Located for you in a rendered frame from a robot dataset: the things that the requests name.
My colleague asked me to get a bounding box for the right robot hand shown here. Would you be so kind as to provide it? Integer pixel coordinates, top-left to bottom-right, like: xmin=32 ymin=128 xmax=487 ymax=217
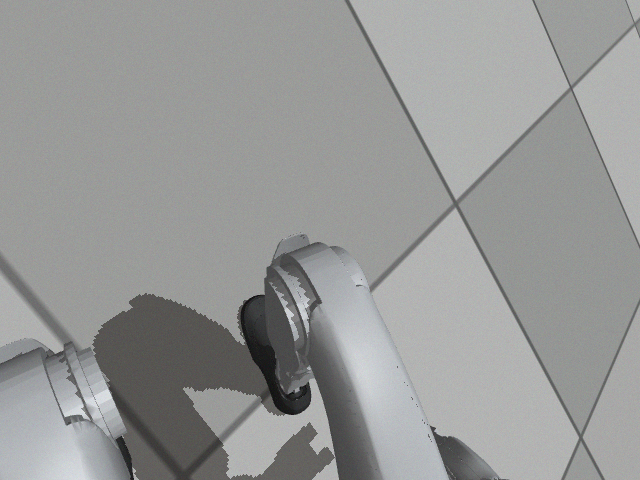
xmin=430 ymin=426 xmax=501 ymax=480

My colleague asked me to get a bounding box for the right robot foot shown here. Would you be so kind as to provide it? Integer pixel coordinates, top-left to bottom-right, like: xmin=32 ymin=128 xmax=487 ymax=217
xmin=241 ymin=295 xmax=311 ymax=415

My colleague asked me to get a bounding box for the left robot foot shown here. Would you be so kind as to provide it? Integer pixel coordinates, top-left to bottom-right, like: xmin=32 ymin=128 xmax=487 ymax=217
xmin=116 ymin=436 xmax=134 ymax=480

